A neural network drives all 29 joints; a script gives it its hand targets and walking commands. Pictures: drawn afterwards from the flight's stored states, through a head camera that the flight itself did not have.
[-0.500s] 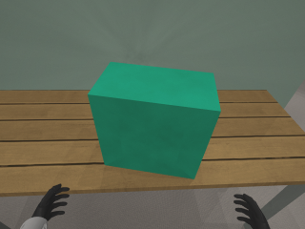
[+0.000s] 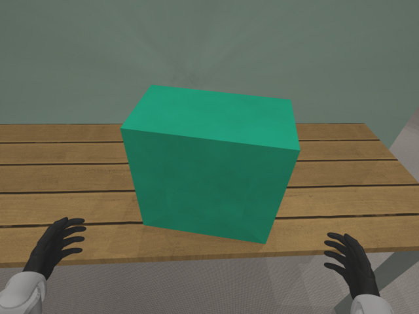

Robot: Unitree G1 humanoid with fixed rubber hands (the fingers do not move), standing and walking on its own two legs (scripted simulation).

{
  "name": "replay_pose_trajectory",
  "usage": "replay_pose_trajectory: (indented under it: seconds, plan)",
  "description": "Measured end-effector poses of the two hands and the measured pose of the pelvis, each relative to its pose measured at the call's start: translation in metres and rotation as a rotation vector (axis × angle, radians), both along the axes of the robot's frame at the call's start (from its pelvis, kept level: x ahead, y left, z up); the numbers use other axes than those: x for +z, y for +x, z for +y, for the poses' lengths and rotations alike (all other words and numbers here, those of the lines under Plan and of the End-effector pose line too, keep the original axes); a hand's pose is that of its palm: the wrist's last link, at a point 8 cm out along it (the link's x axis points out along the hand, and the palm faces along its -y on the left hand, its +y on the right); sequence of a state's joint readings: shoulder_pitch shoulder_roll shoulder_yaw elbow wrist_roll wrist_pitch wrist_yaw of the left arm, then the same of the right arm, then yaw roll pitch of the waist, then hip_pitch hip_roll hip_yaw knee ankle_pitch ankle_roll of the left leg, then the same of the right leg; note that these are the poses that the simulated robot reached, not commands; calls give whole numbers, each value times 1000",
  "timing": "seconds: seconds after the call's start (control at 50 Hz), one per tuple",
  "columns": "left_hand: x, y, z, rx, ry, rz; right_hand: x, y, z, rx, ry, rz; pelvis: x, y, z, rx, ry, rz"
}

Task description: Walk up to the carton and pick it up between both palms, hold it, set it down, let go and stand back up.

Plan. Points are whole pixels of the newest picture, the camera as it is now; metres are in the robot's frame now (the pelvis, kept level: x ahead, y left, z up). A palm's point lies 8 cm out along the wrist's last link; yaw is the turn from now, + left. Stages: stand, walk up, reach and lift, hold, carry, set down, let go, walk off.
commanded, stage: reach and lift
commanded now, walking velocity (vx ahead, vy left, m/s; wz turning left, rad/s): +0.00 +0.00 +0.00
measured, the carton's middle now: (210, 167) +0.43 +0.01 +0.06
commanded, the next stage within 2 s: none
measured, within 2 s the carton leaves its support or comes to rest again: neither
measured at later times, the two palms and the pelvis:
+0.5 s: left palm (53, 221) +0.27 +0.29 +0.08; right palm (350, 253) +0.22 -0.23 +0.08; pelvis +0.02 +0.00 +0.00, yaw +0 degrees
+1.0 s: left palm (61, 168) +0.33 +0.28 +0.15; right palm (334, 203) +0.29 -0.21 +0.12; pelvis +0.02 +0.00 +0.00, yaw +0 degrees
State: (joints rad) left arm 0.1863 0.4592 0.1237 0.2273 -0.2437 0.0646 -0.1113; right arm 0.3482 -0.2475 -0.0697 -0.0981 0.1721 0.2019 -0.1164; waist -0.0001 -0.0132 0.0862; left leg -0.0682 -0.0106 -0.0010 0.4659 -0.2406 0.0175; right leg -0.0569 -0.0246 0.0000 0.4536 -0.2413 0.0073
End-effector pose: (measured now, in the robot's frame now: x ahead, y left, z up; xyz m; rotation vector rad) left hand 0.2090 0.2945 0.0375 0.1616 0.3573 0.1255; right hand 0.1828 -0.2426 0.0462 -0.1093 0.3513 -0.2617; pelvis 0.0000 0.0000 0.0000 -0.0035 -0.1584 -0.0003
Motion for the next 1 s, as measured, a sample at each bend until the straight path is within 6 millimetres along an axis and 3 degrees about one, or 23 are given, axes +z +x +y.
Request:
replay_pose_trajectory:
  seconds: [0.14,0.32,0.58,0.78,1.0]
  plan:
    - [11,7,0,-10,-24,-45,16,6,7,-2,20,-51,0,3,0,0,0,5]
    - [22,23,-1,-28,-33,-70,16,14,8,-6,31,-15,1,9,0,0,1,19]
    - [53,72,-7,-27,-58,-106,35,56,14,13,66,-65,3,19,-3,-1,4,42]
    - [72,89,0,-4,-83,-112,51,78,22,19,82,-100,3,22,-1,-1,2,49]
    - [110,122,-16,-75,-103,-176,76,109,33,51,83,-146,3,19,0,-1,0,45]
